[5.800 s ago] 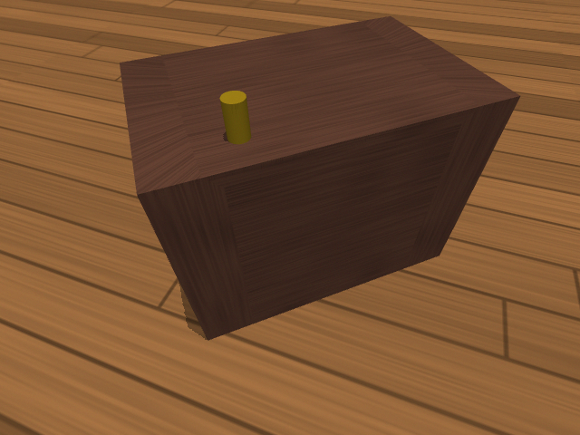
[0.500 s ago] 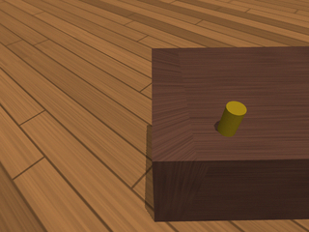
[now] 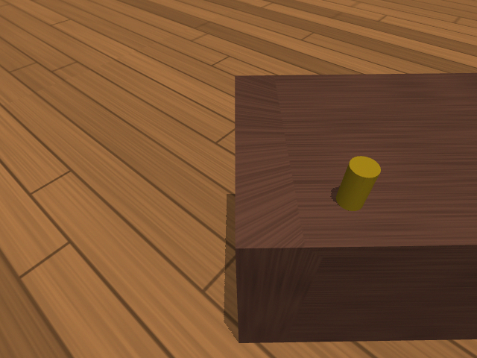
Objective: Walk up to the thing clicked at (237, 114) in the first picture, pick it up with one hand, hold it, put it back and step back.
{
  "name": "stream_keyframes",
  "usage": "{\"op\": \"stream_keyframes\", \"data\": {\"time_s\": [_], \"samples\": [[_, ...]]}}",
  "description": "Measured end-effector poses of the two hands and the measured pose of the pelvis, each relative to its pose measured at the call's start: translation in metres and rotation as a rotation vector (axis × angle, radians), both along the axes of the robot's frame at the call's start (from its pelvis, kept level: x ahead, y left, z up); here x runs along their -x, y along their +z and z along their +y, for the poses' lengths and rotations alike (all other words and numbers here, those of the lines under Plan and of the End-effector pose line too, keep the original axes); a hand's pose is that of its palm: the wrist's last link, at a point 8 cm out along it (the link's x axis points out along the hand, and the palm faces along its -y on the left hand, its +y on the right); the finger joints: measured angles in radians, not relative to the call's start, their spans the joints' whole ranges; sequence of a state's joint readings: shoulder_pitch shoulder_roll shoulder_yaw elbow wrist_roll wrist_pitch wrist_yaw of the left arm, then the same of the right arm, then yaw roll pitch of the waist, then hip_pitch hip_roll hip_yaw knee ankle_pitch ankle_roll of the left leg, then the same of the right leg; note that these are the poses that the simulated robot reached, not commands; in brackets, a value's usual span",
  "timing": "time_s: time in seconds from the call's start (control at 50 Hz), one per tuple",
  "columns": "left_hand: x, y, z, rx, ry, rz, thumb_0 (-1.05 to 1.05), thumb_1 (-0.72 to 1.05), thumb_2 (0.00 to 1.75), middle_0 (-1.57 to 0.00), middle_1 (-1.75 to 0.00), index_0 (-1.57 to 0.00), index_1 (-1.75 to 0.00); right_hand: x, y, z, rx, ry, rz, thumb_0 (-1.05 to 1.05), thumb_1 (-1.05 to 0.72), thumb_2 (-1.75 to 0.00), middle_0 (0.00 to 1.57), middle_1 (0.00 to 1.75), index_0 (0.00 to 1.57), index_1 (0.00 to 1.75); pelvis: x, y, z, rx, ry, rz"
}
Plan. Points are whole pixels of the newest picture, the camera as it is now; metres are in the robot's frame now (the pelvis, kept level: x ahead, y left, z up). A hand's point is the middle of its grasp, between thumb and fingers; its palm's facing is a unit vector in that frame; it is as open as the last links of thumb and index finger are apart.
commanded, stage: rise first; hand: right
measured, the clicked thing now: (356, 184) +0.44 -0.23 +0.02
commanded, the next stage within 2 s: go down in 1.74 s
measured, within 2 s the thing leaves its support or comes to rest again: neither
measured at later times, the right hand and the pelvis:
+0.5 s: hand (417, 340) +0.17 -0.27 -0.05, palm faces +0.30 +0.89 -0.36, open 15.9 cm; pelvis +0.01 +0.00 +0.00, yaw -3 degrees
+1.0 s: hand (450, 317) +0.18 -0.27 +0.05, palm faces +0.35 +0.85 -0.38, open 17.7 cm; pelvis +0.00 +0.00 +0.00, yaw -3 degrees
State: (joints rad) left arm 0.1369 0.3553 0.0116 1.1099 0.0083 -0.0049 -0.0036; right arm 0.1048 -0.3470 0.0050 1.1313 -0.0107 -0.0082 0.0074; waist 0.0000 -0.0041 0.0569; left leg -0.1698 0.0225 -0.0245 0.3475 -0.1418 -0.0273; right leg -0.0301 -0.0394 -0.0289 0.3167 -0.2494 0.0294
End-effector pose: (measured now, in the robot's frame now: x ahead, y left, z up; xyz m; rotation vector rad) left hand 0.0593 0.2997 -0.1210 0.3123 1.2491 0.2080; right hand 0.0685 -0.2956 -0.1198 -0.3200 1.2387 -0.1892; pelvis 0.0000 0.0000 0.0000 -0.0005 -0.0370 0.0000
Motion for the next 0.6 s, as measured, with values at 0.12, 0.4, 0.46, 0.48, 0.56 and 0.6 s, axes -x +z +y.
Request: {"op": "stream_keyframes", "data": {"time_s": [0.12,0.4,0.46,0.48,0.56,0.6], "samples": [[-0.046,0.008,-0.013,0.021,0.028,-0.239,0.01,0.76,0.75,-0.12,-0.18,-0.12,-0.2,-0.04,0.007,0.01,-0.018,-0.07,-0.233,0.01,-0.76,-0.75,0.14,0.19,0.13,0.19,0.014,-0.005,0.001,0.001,-0.018,0.029],[-0.103,0.028,-0.044,0.06,-0.004,-0.459,0.0,0.07,0.2,-0.05,-0.05,-0.05,-0.06,-0.065,0.071,-0.011,0.08,-0.113,-0.554,0.0,-0.04,-0.21,0.07,0.06,0.06,0.06,-0.001,-0.004,-0.003,-0.01,-0.044,0.059],[-0.107,0.034,-0.051,0.068,-0.022,-0.5,0.0,-0.08,0.15,-0.05,-0.05,-0.06,-0.06,-0.066,0.086,-0.013,0.102,-0.104,-0.612,0.0,0.1,-0.15,0.06,0.05,0.06,0.05,-0.004,-0.004,-0.003,-0.01,-0.048,0.046],[-0.109,0.037,-0.053,0.069,-0.03,-0.515,0.0,-0.13,0.14,-0.06,-0.05,-0.06,-0.06,-0.068,0.091,-0.013,0.108,-0.099,-0.636,0.0,0.15,-0.14,0.06,0.05,0.06,0.05,-0.005,-0.004,-0.004,-0.01,-0.049,0.042],[-0.116,0.045,-0.057,0.07,-0.056,-0.563,0.0,-0.31,0.09,-0.06,-0.05,-0.06,-0.06,-0.075,0.114,-0.013,0.129,-0.079,-0.738,0.0,0.31,-0.1,0.06,0.05,0.05,0.05,-0.007,-0.004,-0.005,-0.009,-0.051,0.027],[-0.119,0.046,-0.058,0.074,-0.061,-0.573,-0.01,-0.37,0.08,-0.06,-0.05,-0.06,-0.06,-0.078,0.124,-0.013,0.137,-0.067,-0.782,0.0,0.38,-0.08,0.05,0.05,0.05,0.05,-0.008,-0.005,-0.005,-0.009,-0.05,0.021]]}}
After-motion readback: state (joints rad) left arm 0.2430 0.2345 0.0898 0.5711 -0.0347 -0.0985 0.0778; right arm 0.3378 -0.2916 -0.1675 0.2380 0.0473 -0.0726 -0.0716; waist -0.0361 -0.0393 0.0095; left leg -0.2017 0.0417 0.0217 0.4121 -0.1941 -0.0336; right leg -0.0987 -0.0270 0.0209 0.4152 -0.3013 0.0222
